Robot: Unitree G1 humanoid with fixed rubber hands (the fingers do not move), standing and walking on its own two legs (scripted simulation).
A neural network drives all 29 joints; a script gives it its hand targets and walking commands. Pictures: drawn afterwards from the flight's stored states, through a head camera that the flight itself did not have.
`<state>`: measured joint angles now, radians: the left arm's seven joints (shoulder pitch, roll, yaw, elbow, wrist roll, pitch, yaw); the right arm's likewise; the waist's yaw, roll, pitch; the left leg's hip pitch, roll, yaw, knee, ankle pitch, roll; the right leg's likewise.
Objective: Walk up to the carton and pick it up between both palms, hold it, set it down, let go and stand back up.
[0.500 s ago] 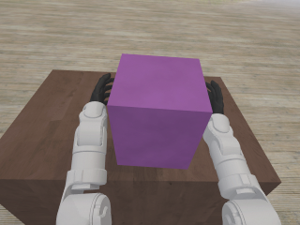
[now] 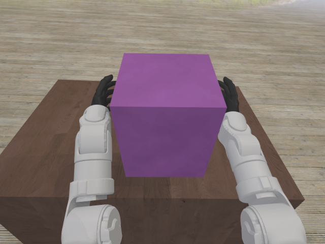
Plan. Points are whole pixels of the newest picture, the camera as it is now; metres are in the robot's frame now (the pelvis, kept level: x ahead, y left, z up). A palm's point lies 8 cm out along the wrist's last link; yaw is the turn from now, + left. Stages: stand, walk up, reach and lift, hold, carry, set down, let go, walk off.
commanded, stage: reach and lift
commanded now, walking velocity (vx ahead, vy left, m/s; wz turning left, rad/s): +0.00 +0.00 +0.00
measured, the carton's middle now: (165, 117) +0.39 -0.01 +0.15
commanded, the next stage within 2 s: hold in 0.36 s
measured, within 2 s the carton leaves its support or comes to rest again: neither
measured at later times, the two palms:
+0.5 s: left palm (99, 103) +0.37 +0.14 +0.21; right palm (230, 104) +0.37 -0.16 +0.21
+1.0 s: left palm (91, 98) +0.36 +0.15 +0.23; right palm (229, 96) +0.36 -0.15 +0.24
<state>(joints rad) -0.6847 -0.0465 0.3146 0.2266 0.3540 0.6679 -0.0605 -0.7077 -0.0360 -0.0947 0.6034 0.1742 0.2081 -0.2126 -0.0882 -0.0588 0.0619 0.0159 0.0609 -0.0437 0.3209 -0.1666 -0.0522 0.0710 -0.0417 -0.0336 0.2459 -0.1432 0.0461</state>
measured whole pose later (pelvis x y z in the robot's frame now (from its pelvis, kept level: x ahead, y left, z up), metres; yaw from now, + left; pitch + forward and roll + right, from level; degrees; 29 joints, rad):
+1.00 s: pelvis -0.01 +0.00 +0.00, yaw +0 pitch -10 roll -1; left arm -0.74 -0.03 0.34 0.18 0.36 0.80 -0.07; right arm -0.80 -0.07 -0.07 0.60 0.24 0.34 -0.23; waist -0.08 -0.05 0.02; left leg 0.01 0.07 -0.05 0.33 -0.17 -0.06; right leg 0.07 -0.04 -0.04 0.26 -0.14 0.04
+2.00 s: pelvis +0.00 +0.00 +0.00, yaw +0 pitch -10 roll -1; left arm -0.73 -0.02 0.34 0.15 0.36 0.81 -0.08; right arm -0.80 -0.07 -0.05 0.57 0.27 0.37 -0.26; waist -0.09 -0.04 0.02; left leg 0.02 0.07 -0.05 0.34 -0.18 -0.06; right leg 0.08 -0.03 -0.04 0.26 -0.15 0.04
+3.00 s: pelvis +0.00 -0.01 +0.00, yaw +0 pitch -10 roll -1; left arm -0.74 -0.02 0.35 0.17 0.37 0.80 -0.09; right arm -0.80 -0.06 -0.05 0.58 0.26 0.37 -0.26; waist -0.09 -0.05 0.02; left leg 0.02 0.07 -0.05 0.33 -0.18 -0.06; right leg 0.08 -0.03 -0.04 0.26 -0.16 0.04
